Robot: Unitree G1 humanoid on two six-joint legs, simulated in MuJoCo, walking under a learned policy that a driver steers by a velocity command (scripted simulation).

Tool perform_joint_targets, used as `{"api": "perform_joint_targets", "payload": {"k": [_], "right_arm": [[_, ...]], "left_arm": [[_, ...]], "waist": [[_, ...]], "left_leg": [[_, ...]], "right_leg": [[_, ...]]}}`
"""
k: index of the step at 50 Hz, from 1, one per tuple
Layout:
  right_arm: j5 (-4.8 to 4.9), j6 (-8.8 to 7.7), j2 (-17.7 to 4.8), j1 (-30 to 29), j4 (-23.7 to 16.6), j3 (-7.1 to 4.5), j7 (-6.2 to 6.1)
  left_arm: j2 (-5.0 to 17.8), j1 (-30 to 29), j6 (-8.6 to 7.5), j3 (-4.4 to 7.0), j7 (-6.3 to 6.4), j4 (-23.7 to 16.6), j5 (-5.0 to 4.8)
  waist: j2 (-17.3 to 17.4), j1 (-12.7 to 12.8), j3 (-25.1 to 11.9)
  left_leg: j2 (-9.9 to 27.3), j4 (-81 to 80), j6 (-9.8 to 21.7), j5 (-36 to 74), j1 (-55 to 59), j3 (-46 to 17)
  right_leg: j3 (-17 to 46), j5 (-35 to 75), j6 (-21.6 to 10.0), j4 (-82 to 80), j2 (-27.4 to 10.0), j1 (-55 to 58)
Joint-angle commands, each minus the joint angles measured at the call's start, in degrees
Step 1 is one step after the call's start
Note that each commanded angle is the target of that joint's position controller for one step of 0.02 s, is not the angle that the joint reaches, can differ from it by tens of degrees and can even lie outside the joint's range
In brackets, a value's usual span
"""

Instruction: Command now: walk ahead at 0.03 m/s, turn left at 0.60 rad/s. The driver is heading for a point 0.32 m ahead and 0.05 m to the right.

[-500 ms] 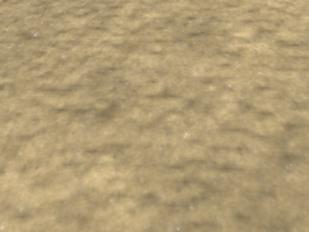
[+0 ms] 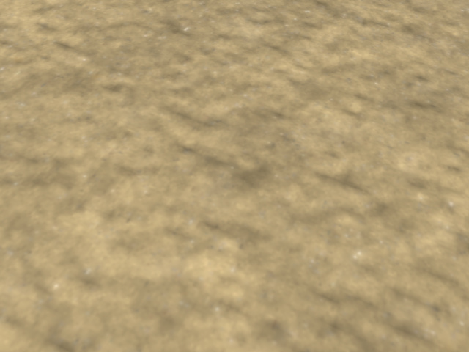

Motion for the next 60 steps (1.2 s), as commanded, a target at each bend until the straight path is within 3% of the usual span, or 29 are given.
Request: {"api": "perform_joint_targets", "payload": {"k": [1, 9, 13, 14, 15, 16, 17, 19, 21, 23, 27, 30, 32, 33, 34, 35, 36, 38, 41, 44, 48, 51, 53, 54, 55, 56, 57, 58, 60], "right_arm": [[-0.06, -0.80, -8.6, 0.4, -2.8, -2.43, -0.11], [-1.21, -0.21, -9.3, 1.9, -1.8, -2.94, 0.52], [-0.51, 0.22, -8.5, -0.2, -1.1, -2.43, 0.30], [-0.16, 0.03, -7.0, 0.4, -1.0, -1.90, -0.02], [-0.14, -0.26, -3.2, 2.7, -1.2, -0.84, -0.21], [-0.42, -0.16, -4.9, 1.0, -1.9, -1.36, -0.52], [-1.38, 0.02, -7.4, 1.0, -1.0, -2.16, -0.50], [-0.55, 0.15, -6.4, 3.7, 1.6, -2.19, 0.05], [-1.37, 0.03, -5.3, 4.8, 2.8, -1.52, 0.61], [-1.84, -0.31, -5.1, 1.2, 2.4, -1.15, 1.26], [-1.51, -1.44, -3.4, -3.6, 2.0, -0.12, 1.75], [-1.10, -2.65, -2.8, -1.7, 3.4, 0.25, 1.48], [-1.32, -3.61, -1.9, 4.3, 6.4, 0.41, 0.65], [-1.52, -4.29, -3.7, 9.0, 8.1, 0.01, 0.05], [-2.26, -4.91, -7.9, 15.7, 9.1, -0.69, -0.63], [-1.33, -4.96, -14.2, 17.2, 9.9, -2.45, -0.76], [-1.53, -5.04, -11.3, 14.7, 10.1, -1.97, -0.83], [-1.48, -5.90, -6.4, 9.1, 8.8, -0.51, -0.59], [-1.22, -7.20, -5.1, 9.5, 10.0, 0.04, -0.83], [-0.85, -7.67, -3.8, 11.2, 11.8, 0.59, -0.52], [-0.35, -7.51, -3.6, 12.3, 14.6, 1.32, -0.66], [-0.12, -7.39, -5.8, 12.4, 16.6, 1.03, -1.21], [0.30, -6.94, -6.7, 10.6, 17.1, 0.79, -1.45], [0.68, -7.11, -5.8, 12.1, 16.7, 1.14, -1.37], [1.48, -6.94, 0.9, 19.0, 16.1, 2.48, -1.23], [2.41, -5.71, -2.4, 21.9, 18.5, 1.38, -1.61], [1.20, -5.02, -4.0, 17.4, 18.0, 0.96, -1.57], [-0.02, -4.89, -2.8, 12.5, 17.0, 1.28, -1.32], [-1.44, -3.53, -1.4, 11.1, 17.4, 1.41, -0.98]], "left_arm": [[4.9, 2.6, -0.05, 1.45, -0.07, -2.8, 0.03], [3.4, -0.7, -0.19, 0.59, 0.30, -4.0, -0.76], [2.4, 3.9, -1.10, 0.20, 0.91, -2.9, -1.01], [3.3, 4.3, -1.64, 0.27, 1.28, -2.8, -0.42], [6.7, 3.6, -2.21, 0.43, 1.56, -3.9, 0.73], [10.6, -0.2, -2.19, 1.30, 1.03, -4.5, 0.62], [8.2, -0.3, -2.46, 0.90, 0.66, -4.2, 0.39], [4.7, -4.2, -2.82, -0.13, 0.50, -4.1, -0.15], [5.5, -1.4, -2.96, 0.35, 0.44, -2.8, -0.02], [6.1, 3.5, -2.69, 0.90, -0.07, -0.7, -0.36], [7.2, 7.4, -3.17, 1.99, -0.77, 2.1, -0.24], [7.8, 6.6, -3.29, 2.61, -1.25, 3.3, -0.30], [7.1, 4.4, -3.13, 2.69, -1.26, 3.6, -1.08], [4.9, 3.1, -3.53, 2.16, -1.15, 3.0, -0.99], [-0.1, -0.2, -4.03, 0.67, -1.42, 0.7, -0.60], [1.3, -4.1, -4.53, 0.75, -1.42, -1.8, -0.25], [5.4, -4.8, -4.54, 1.87, -1.56, -1.3, 0.25], [4.9, 0.6, -4.75, 1.99, -2.70, 2.1, -0.80], [3.6, 0.8, -4.34, 1.86, -3.43, 3.4, 0.15], [2.2, -3.5, -4.15, 1.35, -3.67, 1.7, 0.50], [-1.5, -9.2, -4.47, -0.64, -3.90, -0.2, 0.77], [0.1, -3.8, -4.72, -0.37, -2.95, 1.9, 0.65], [2.1, 8.0, -5.87, 0.43, -1.95, 6.4, 1.25], [5.4, 13.2, -6.58, 1.19, -1.34, 8.3, 2.17], [11.0, 16.7, -6.65, 2.29, -1.03, 9.0, 2.66], [10.5, 17.9, -6.20, 2.47, -1.08, 9.1, -1.50], [8.1, 10.6, -5.73, 1.96, -0.84, 7.8, -2.47], [3.8, 4.1, -5.51, 0.63, -0.53, 7.0, -2.14], [0.0, 0.3, -5.38, -0.85, 0.10, 7.6, -1.62]], "waist": [[7.4, 0.4, -8.0], [10.0, -1.9, -7.5], [9.2, 0.9, -7.0], [6.4, 0.9, -6.6], [-4.3, -0.5, -7.2], [-11.8, -0.7, -2.7], [-7.0, -0.8, -1.5], [-4.3, -3.1, -1.1], [-7.6, -1.6, -3.4], [-7.6, 1.4, -1.7], [-6.1, 3.6, -0.3], [-6.1, 1.9, -0.1], [-3.5, -2.1, -0.5], [-0.5, -4.2, -2.5], [10.6, -7.5, -4.9], [15.9, -8.4, 1.6], [8.5, -6.4, 6.3], [7.5, -2.7, 5.4], [7.4, -1.8, 2.5], [6.7, -2.0, 3.9], [7.9, -2.5, 3.9], [9.2, -0.1, 0.5], [7.5, 5.4, -5.2], [4.3, 6.7, -9.8], [-9.6, 3.6, -19.5], [-7.0, 4.2, -29.3], [-2.1, 2.2, -21.5], [-1.4, 1.1, -12.2], [-0.4, -1.9, -5.7]], "left_leg": [[13.0, -8.3, 9.7, 25.1, 8.9, -14.6], [11.9, -8.6, 9.1, 9.2, 4.8, -20.4], [10.2, -5.5, 5.3, 8.9, 0.6, -22.3], [8.1, -3.6, 2.5, 3.2, -2.5, -21.5], [2.7, 5.4, -0.8, -8.5, -6.1, -15.5], [-5.8, 11.5, -2.2, -18.5, -8.2, -5.5], [-3.0, 19.9, -2.8, -19.4, -4.6, -6.9], [-2.8, 25.0, -3.6, -14.6, -2.8, -6.5], [-2.3, 24.0, -4.1, -12.4, -6.4, -3.9], [-1.3, 21.4, -4.4, -12.6, -11.1, -1.6], [0.7, 12.0, -3.8, -14.5, -9.0, 2.4], [0.1, 1.7, -1.4, -13.6, 0.9, 4.4], [-0.6, -9.7, 0.7, -3.5, 15.4, 6.0], [2.7, -9.8, 1.5, -5.0, 26.1, 1.3], [16.0, -17.1, 3.4, -20.7, 33.2, -15.9], [25.8, -23.6, 9.5, -30.4, 28.1, -32.8], [25.3, -22.9, 11.2, -28.9, 24.3, -29.8], [19.3, -23.4, 7.4, -17.7, 22.9, -18.7], [15.7, -22.4, 5.2, 2.6, 22.1, -6.9], [14.9, -21.8, 5.3, 17.7, 19.1, -0.6], [12.7, -17.5, 4.3, 38.3, 13.6, 5.9], [14.2, -9.7, 2.9, 52.2, 17.2, 4.8], [12.4, 5.2, 1.0, 51.0, 17.3, 5.3], [9.6, 16.1, -0.2, 34.7, 9.9, 6.2], [1.4, 37.9, -1.8, -18.0, -3.9, 7.7], [-2.0, 47.2, -2.1, -24.8, -4.6, -2.1], [1.1, 47.8, -2.2, -20.7, -5.8, -3.7], [2.9, 44.3, -2.2, -17.8, -8.0, -2.2], [5.6, 35.8, -2.7, -14.5, -2.7, -1.2]], "right_leg": [[2.4, 2.2, 0.1, -0.7, 0.6, -2.6], [2.2, 2.1, -1.5, -16.2, 2.9, 4.9], [0.8, 8.8, -3.8, -33.7, 4.0, 16.7], [4.1, 10.9, -4.8, -40.1, 0.9, 20.7], [17.5, 7.3, -7.2, -47.5, -11.7, 22.8], [27.8, 12.7, -13.4, -50.0, -19.5, 13.3], [25.6, 16.8, -16.0, -49.3, -19.2, 9.4], [16.6, 23.3, -14.0, -46.8, -12.8, 9.8], [14.3, 12.7, -12.5, -47.8, -9.3, 17.7], [17.0, 1.0, -13.1, -50.2, -9.7, 23.1], [17.9, 0.2, -14.4, -50.9, -10.9, 25.2], [16.0, 1.3, -14.6, -50.0, -10.0, 19.7], [12.6, 1.4, -12.7, -45.4, -7.4, 10.4], [10.4, -0.4, -10.7, -40.1, -5.6, 1.7], [3.6, -3.8, -8.1, -24.3, -0.3, -7.3], [-1.3, -5.1, -7.2, -15.9, 4.2, -18.5], [3.5, -1.4, -7.6, -9.4, 0.0, -19.9], [5.8, 5.9, -7.1, -6.6, -0.6, -17.5], [5.4, 12.4, -5.5, -2.2, 0.4, -15.9], [3.7, 16.4, -3.8, -4.6, 0.5, -16.5], [-3.7, 22.5, -3.9, -21.1, 1.4, -4.2], [-4.9, 22.3, -6.9, -25.8, 4.1, 4.4], [-3.8, 27.8, -9.2, -34.1, 5.4, 16.8], [1.1, 42.9, -10.5, -34.2, -1.0, 28.7], [19.1, 79.3, -18.6, -26.4, -20.0, 46.0], [28.6, 82.4, -25.3, -30.5, -23.9, 45.6], [23.0, 67.8, -23.8, -35.3, -20.7, 36.3], [19.1, 57.5, -21.6, -39.4, -17.8, 27.8], [11.9, 49.9, -17.2, -44.4, -12.9, 15.9]]}}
